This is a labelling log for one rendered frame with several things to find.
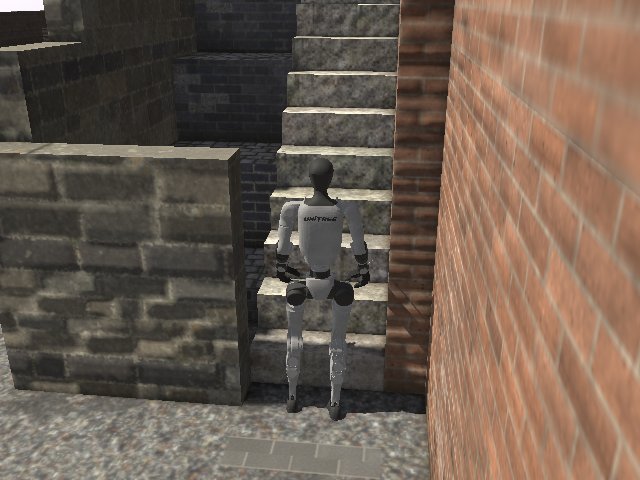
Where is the robot right thigh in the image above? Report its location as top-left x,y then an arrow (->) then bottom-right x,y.
329,281 -> 354,359

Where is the robot left upper arm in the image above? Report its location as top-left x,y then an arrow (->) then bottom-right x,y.
277,201 -> 300,255

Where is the humanoid robot head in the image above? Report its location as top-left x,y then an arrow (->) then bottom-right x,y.
304,158 -> 338,206

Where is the robot right forearm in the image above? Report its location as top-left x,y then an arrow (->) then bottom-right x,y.
354,241 -> 369,274

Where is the robot left hand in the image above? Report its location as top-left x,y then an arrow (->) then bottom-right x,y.
276,266 -> 300,283

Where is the robot right upper arm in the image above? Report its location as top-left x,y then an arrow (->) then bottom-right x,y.
341,202 -> 366,255

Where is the robot right hand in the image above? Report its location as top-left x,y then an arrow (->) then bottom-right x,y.
347,269 -> 370,288

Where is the robot left forearm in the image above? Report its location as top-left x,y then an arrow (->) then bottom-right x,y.
275,240 -> 289,272

